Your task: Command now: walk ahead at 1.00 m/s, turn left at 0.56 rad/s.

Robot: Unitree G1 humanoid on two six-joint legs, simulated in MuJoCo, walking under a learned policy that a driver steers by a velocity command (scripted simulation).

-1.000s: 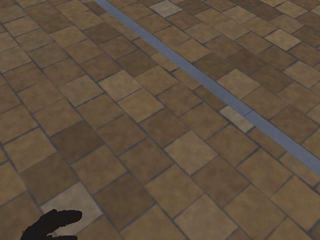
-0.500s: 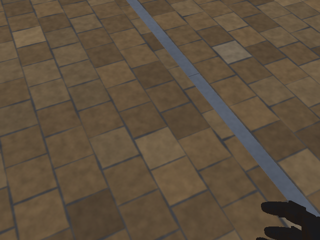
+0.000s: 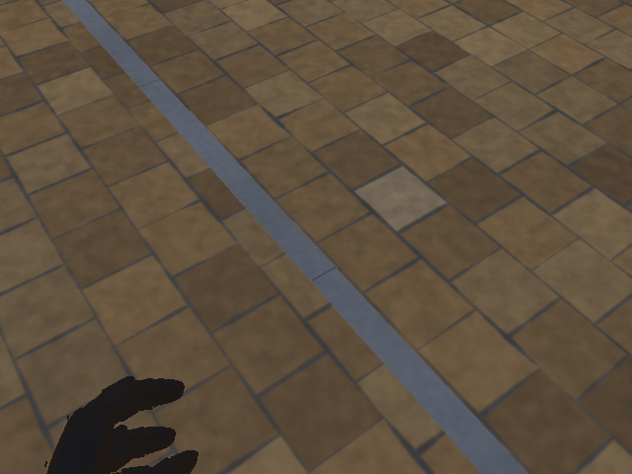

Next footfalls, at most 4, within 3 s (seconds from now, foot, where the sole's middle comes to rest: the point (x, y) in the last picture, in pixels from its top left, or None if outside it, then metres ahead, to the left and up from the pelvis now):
0.08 right None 0.33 -0.16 -0.77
0.54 left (191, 417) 0.64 0.21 -0.77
0.96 right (163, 308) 0.93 0.28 -0.77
1.30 left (126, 391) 0.72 0.35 -0.77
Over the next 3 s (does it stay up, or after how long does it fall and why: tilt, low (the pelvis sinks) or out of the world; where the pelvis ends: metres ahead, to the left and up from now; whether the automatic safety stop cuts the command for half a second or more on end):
stays up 0.83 0.28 0.01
